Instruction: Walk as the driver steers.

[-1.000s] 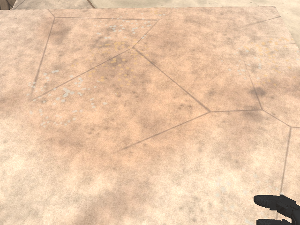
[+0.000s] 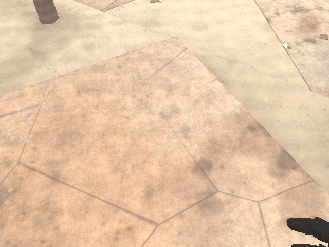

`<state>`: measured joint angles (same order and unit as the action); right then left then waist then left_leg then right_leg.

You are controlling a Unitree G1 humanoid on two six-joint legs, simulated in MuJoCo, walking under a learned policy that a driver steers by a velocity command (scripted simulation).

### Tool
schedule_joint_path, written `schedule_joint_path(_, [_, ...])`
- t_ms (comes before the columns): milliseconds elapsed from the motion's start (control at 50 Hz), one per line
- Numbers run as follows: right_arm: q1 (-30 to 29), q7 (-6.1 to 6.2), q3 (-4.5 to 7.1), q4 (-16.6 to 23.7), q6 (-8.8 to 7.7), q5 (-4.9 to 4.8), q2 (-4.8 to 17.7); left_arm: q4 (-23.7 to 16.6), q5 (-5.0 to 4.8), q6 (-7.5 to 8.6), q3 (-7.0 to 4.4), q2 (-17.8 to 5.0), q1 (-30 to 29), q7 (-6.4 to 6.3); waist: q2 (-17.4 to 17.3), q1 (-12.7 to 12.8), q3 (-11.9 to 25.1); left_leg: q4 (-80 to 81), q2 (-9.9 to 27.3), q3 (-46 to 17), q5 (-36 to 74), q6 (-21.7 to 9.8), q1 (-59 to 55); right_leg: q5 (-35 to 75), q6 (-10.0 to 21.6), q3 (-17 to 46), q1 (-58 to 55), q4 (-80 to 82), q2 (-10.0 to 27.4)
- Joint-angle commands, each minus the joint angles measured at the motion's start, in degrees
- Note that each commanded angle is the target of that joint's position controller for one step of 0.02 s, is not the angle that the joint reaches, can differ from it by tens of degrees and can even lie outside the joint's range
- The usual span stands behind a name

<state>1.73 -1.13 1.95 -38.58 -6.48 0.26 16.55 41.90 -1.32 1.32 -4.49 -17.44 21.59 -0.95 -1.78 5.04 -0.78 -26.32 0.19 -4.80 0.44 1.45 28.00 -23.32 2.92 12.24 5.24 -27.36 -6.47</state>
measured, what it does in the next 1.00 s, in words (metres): walks ahead: left foot, then right foot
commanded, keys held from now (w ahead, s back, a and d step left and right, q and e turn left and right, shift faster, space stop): e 0.40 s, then q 0.60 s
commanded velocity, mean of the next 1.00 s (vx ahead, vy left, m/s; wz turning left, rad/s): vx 0.09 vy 0.00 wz -0.14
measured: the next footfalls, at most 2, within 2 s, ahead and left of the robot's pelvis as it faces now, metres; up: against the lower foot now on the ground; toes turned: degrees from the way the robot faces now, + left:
left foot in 0.02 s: +0.18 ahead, +0.13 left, +0.00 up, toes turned -4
right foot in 0.48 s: +0.17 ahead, -0.14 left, +0.00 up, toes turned -18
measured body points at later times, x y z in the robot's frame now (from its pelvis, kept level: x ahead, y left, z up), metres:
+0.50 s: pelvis +0.13 -0.01 +0.00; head +0.16 -0.04 +0.45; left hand +0.39 +0.20 -0.06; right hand +0.16 -0.32 -0.12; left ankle +0.14 +0.13 -0.72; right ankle +0.14 -0.12 -0.73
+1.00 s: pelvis +0.14 +0.02 +0.00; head +0.18 +0.04 +0.45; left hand +0.34 +0.28 -0.11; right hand +0.22 -0.29 -0.10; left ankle +0.14 +0.10 -0.73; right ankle +0.11 -0.12 -0.68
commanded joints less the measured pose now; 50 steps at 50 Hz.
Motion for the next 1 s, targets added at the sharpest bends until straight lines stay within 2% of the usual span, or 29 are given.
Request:
schedule_joint_path(20, [11.60, 0.96, 4.34, 2.13, -1.40, 1.86, 12.09, -5.74, 1.03, 0.23, -0.62, -3.70, -3.60, -0.39, 3.08, -9.14, 12.46, -0.34, 9.96, -6.44, 11.93, -6.32, -27.87, 19.19, 1.09, 5.20, 10.39, -19.14, 5.74])
schedule_joint_path(40, [15.26, 1.00, 5.04, 0.94, -0.21, 2.45, 15.18, -6.27, 0.28, 0.48, 0.51, -0.21, 6.58, -0.38, -14.78, -5.59, 21.21, -0.61, 24.92, -27.70, 19.09, -17.24, -46.82, -14.72, -3.00, -1.99, 28.51, -37.32, -1.96])
schedule_joint_path(60, [15.48, 0.67, 4.41, 1.25, 0.65, 0.57, 11.36, -5.28, 0.01, 0.41, -0.37, -6.14, 8.16, -0.42, -13.11, -6.11, 21.81, 1.45, 26.65, -34.65, 11.61, -17.98, -45.87, -15.46, -4.45, -1.09, 33.95, -46.18, 2.60])
schedule_joint_path(80, [13.03, 1.01, 3.35, 2.41, 1.29, 0.40, 7.59, -5.68, -0.19, -0.29, -1.45, -9.34, 2.26, -0.55, -7.57, -7.84, 15.00, 2.15, 23.51, -25.58, 11.00, -15.66, -40.02, -11.22, -5.65, -2.00, 36.12, -49.23, 4.42])
schedule_joint_path(100, [9.99, 1.20, 2.74, 2.64, 2.03, 0.72, 6.16, -6.49, 0.11, -1.11, -1.76, -9.68, -1.76, -0.84, -3.62, -7.46, 10.78, 2.65, 20.69, -17.71, 14.11, -13.95, -33.42, -7.96, -6.47, -4.28, 35.49, -48.50, 6.13])
schedule_joint_path(120, [7.62, 1.29, 2.42, 2.39, 2.57, 0.72, 5.32, -7.22, 0.46, -1.85, -2.04, -9.37, -3.64, -1.02, -3.16, -6.43, 7.22, 3.39, 18.18, -12.57, 17.20, -13.38, -27.47, -6.15, -7.02, -5.19, 34.47, -46.51, 7.63])
schedule_joint_path(160, [5.43, 1.39, 2.55, 1.43, 2.89, 1.21, 5.75, -7.53, -0.09, -3.29, -1.59, -6.01, -2.52, -0.86, -6.03, -4.19, 4.26, 7.12, 14.92, -5.26, 16.76, -12.95, -18.46, -3.70, -7.17, -7.78, 28.78, -41.26, 9.01])
schedule_joint_path(200, [4.71, 1.60, 3.21, 0.49, 2.93, 1.21, 7.22, -8.50, 0.07, -3.82, -1.03, -3.87, -3.66, -0.85, -6.91, -4.11, 4.27, 9.38, 15.59, -2.14, 18.84, -14.60, -17.59, -1.23, -7.57, -9.29, 27.84, -36.21, 9.37])
schedule_joint_path(280, [2.94, 2.22, 3.95, -0.48, 3.96, 0.24, 8.93, -9.81, 0.53, -4.07, -0.80, -3.73, -6.90, 0.11, -5.02, -4.55, 6.99, 10.74, 17.03, 3.07, 15.73, -15.00, -18.81, 8.05, -6.81, -10.23, 23.59, -25.90, 10.71])
schedule_joint_path(400, [3.80, 1.46, 4.86, -2.29, 5.23, -1.32, 11.50, -12.88, 0.55, -4.91, -1.57, -5.21, -12.93, 1.99, -5.29, -6.12, 4.13, 8.47, 18.50, 6.55, 5.81, -12.51, -21.04, 8.14, -3.63, -13.62, 18.79, -12.64, 9.71])
schedule_joint_path(440, [4.47, 1.23, 4.63, -3.60, 5.64, -2.56, 11.37, -12.59, 0.83, -4.52, -1.49, -3.97, -11.86, 2.12, -4.23, -4.84, 4.19, 3.70, 17.29, 6.63, 5.36, -10.52, -20.65, 11.67, -1.39, -14.50, 12.71, -2.31, 7.59])
schedule_joint_path(460, [6.36, 0.95, 3.95, -4.83, 5.65, -2.56, 9.47, -11.74, 1.16, -4.13, -1.88, -5.05, -9.97, 1.74, -1.99, -4.18, 5.02, -0.64, 14.81, 8.33, 3.38, -7.85, -17.81, 19.06, 0.26, -13.46, 5.51, 4.13, 6.76])
schedule_joint_path(480, [8.56, 0.51, 2.33, -5.06, 5.32, -0.48, 5.42, -11.61, 1.55, -3.84, -2.68, -8.96, -7.47, 0.81, 7.04, -4.53, 9.15, -9.98, 10.22, 12.63, -7.35, -3.03, -11.17, 39.48, 2.67, -3.62, -5.63, 5.87, 15.09])
schedule_joint_path(500, [10.38, -0.19, 0.44, -3.78, 5.02, 1.69, 1.82, -13.14, 3.01, -3.51, -1.63, -10.09, -10.00, 0.14, 18.30, -6.48, 11.53, -20.05, 4.44, 12.28, -34.91, 2.04, -0.23, 51.98, 12.31, 9.94, -11.13, 4.26, 28.17])
schedule_joint_path(520, [7.12, -0.01, 1.47, -4.42, 5.52, 0.55, 5.23, -11.70, 3.65, -2.60, -0.07, -4.16, -9.12, 0.41, 12.03, -3.03, 13.62, -25.77, 5.43, 5.55, -38.68, 3.48, -0.97, 48.59, 15.91, 8.15, -6.41, 4.93, 28.36])
schedule_joint_path(540, [6.36, -0.03, 2.00, -4.55, 6.05, -0.91, 6.88, -10.19, 3.64, -1.76, 0.52, -3.21, -10.29, 0.78, 10.48, -3.86, 10.98, -27.44, 5.79, 3.95, -37.75, 3.50, -0.73, 45.94, 14.03, 3.58, -4.66, 5.16, 25.18])
schedule_joint_path(560, [6.88, 0.36, 2.16, -5.48, 6.51, -1.31, 6.70, -9.23, 3.34, -1.21, 0.28, -3.96, -12.33, 0.95, 9.67, -4.61, 9.59, -26.74, 6.03, 3.27, -36.01, 3.36, -0.09, 43.06, 11.63, 0.53, -3.85, 5.40, 23.07])
schedule_joint_path(600, [8.64, 1.20, 2.71, -7.14, 7.57, -0.93, 7.72, -8.18, 3.10, -0.62, 0.18, -4.70, -15.95, 0.71, 9.52, -5.90, 7.21, -26.83, 5.32, 2.28, -30.29, 4.20, -4.18, 44.83, 10.09, -3.94, 1.56, 6.24, 21.91])
schedule_joint_path(620, [9.80, 1.42, 2.89, -7.51, 7.87, -1.18, 7.89, -7.86, 3.17, -0.63, -0.09, -5.33, -17.18, 0.45, 9.64, -6.63, 6.70, -26.92, 4.46, 3.11, -28.55, 4.48, -5.72, 45.02, 9.98, -5.99, 3.17, 6.33, 21.25])
schedule_joint_path(660, [9.87, 1.83, 3.08, -7.29, 8.37, -1.59, 7.79, -7.20, 2.75, -1.09, -0.73, -6.27, -18.00, -0.23, 9.60, -6.11, 5.95, -26.88, 3.74, 4.72, -27.12, 4.53, -5.32, 41.99, 10.50, -7.69, 3.21, 6.46, 21.41])
schedule_joint_path(720, [8.10, 2.10, 2.99, -5.92, 9.21, -1.71, 6.41, -5.72, 2.44, -1.90, -1.08, -6.00, -17.51, -0.97, 9.06, -4.66, 4.74, -26.05, 4.14, 5.38, -27.31, 3.82, -3.62, 35.75, 11.60, -7.29, 2.28, 7.28, 23.50])
schedule_joint_path(820, [8.04, 1.22, 3.12, -4.15, 9.74, -1.50, 5.67, -4.00, 2.00, -2.60, -1.73, -6.42, -18.73, -1.31, 9.32, -4.75, 4.58, -20.58, 4.07, 7.48, -26.25, 1.78, -5.70, 32.99, 11.11, -8.25, 1.43, 6.68, 25.57])
schedule_joint_path(880, [12.22, 0.26, 3.48, -4.87, 9.71, -1.36, 5.32, -3.09, 0.57, -3.04, -2.08, -6.94, -20.87, -1.55, 9.20, -7.64, 5.16, -8.41, 2.08, 10.41, -17.68, -1.17, -12.71, 30.34, 7.26, -11.77, 3.27, 1.80, 24.38])
schedule_joint_path(900, [13.72, 0.22, 3.88, -5.20, 9.54, -0.89, 6.26, -1.92, -0.01, -3.17, -2.06, -6.01, -19.41, -1.55, 6.83, -8.09, 4.49, -1.38, 1.31, 8.84, -10.79, -3.27, -16.16, 23.71, 3.58, -14.46, 5.74, -2.69, 21.91])
schedule_joint_path(920, [14.24, 0.99, 5.26, -4.53, 9.19, -0.62, 11.57, -1.44, 1.17, -3.23, -1.75, -3.82, -16.75, -1.36, -5.72, -6.25, 3.68, 5.18, 9.36, -4.93, 5.50, -7.34, -22.01, 10.89, -2.39, -20.56, 14.89, -15.40, 15.97])
schedule_joint_path(940, [14.55, 1.30, 6.24, -3.35, 8.46, 0.34, 17.33, -5.18, 2.78, -2.90, -0.88, -2.02, -22.78, -1.54, -18.05, -7.62, 1.82, 7.12, 21.60, -23.84, 21.87, -18.43, -25.71, -14.09, -7.02, -19.22, 30.70, -28.16, 5.82])
schedule_joint_path(960, [15.46, 0.85, 5.69, -2.78, 7.06, 2.17, 15.55, -5.60, 2.32, -2.64, -1.35, -3.51, -25.75, -1.80, -10.58, -10.12, 5.48, 8.49, 22.72, -25.30, 17.41, -22.81, -25.01, -17.64, -6.60, -10.58, 32.21, -37.73, 5.70])
schedule_joint_path(980, [12.89, 0.80, 5.27, -2.45, 5.90, 1.92, 14.16, -4.72, 1.27, -2.69, -1.89, -4.82, -24.67, -1.76, -7.13, -8.33, 4.53, 8.36, 19.91, -20.31, 13.18, -20.39, -24.54, -12.96, -5.70, -8.45, 32.81, -40.40, 6.94])
schedule_joint_path(1000, [9.60, 1.28, 5.16, -1.99, 5.55, 0.48, 12.95, -3.28, 1.17, -2.76, -2.32, -5.27, -22.80, -2.00, -4.11, -6.51, 3.43, 7.68, 16.60, -16.26, 9.14, -16.98, -24.41, -7.58, -5.52, -8.02, 33.43, -39.69, 7.85])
